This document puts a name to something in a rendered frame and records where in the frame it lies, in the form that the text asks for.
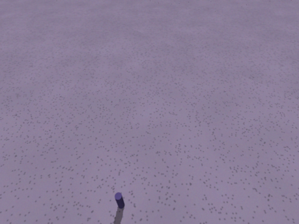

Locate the can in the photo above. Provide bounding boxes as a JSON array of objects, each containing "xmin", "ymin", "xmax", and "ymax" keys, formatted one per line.
[{"xmin": 115, "ymin": 192, "xmax": 125, "ymax": 209}]

